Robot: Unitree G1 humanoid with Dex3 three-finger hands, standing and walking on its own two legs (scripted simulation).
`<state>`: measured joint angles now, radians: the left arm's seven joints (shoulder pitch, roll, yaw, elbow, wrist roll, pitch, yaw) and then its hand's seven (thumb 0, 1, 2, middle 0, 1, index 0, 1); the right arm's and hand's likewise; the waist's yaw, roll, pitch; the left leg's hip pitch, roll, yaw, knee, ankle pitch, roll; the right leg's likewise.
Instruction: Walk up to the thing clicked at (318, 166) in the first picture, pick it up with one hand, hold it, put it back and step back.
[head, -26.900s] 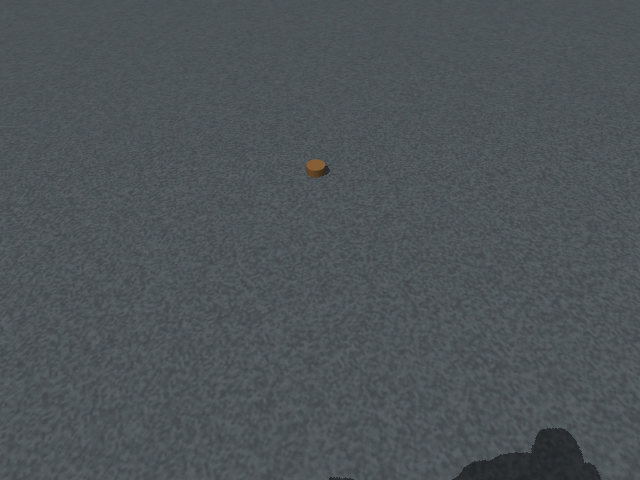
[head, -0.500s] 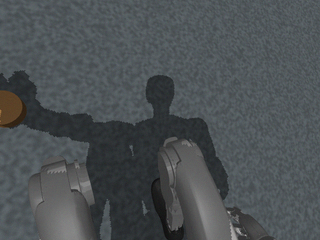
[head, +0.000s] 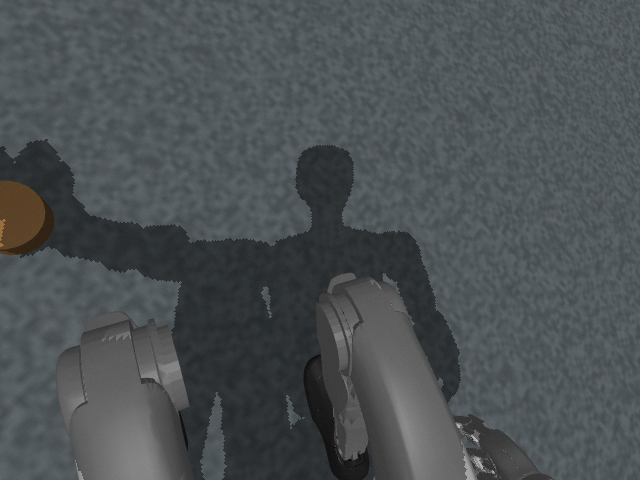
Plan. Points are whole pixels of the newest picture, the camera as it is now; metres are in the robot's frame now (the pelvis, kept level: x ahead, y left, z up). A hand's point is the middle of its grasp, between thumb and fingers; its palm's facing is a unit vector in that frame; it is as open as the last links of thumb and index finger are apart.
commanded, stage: rise first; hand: left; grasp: from above
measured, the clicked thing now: (9, 218) +0.46 +0.36 -0.29
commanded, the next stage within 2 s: approach in 1.34 s
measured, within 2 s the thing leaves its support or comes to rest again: neither
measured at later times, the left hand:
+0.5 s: hand out of the picture +0.42 +0.40 -0.18, palm faces -0.43 -0.14 -0.89, open 14.2 cm
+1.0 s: hand out of the picture +0.42 +0.40 -0.18, palm faces -0.42 -0.14 -0.90, open 14.2 cm
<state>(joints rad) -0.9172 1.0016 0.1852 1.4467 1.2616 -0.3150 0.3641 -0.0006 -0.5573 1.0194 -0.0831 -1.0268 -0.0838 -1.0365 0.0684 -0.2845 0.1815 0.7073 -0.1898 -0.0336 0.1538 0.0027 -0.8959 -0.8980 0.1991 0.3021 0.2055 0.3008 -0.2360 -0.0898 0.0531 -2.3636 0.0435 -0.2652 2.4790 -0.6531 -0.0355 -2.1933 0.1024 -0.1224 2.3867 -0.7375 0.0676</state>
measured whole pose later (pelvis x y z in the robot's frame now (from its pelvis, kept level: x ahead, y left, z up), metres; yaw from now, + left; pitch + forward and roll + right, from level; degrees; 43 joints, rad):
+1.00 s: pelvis +0.00 +0.00 +0.00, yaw +0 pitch +29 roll -12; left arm -0.93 1.01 0.18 1.46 1.27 -0.32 0.37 0.00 -0.56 1.02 -0.08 -1.01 -0.08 -1.02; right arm 0.06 -0.29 0.19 0.69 -0.19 -0.04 0.16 0.00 -0.89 -0.90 0.20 0.30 0.21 0.30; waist -0.24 -0.10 0.06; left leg -2.36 0.04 -0.27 2.48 -0.65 -0.03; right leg -2.19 0.10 -0.13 2.38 -0.73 0.07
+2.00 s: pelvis +0.00 +0.00 +0.00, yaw +0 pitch +31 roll -10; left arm -1.03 0.92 0.15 1.51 1.25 -0.14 0.45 0.00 -0.54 0.99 -0.08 -1.04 -0.09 -1.04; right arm 0.11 -0.30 0.20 0.66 -0.18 -0.07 0.15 0.00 -0.90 -0.89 0.20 0.30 0.20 0.30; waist -0.32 -0.06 0.04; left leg -2.37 0.06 -0.25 2.46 -0.65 -0.04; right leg -2.23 0.11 -0.11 2.38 -0.71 0.07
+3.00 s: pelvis +0.00 +0.00 -0.01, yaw -3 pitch +27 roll -14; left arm -1.00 1.09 0.17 1.68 1.24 -0.21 0.53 0.00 -0.49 0.94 -0.08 -1.02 -0.09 -1.01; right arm 0.08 -0.32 0.33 0.65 -0.26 -0.16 0.18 0.00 -0.89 -0.90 0.20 0.30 0.21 0.30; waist -0.37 -0.16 0.16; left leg -2.37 0.06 -0.31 2.54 -0.68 -0.03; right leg -2.20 0.13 -0.15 2.41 -0.73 0.08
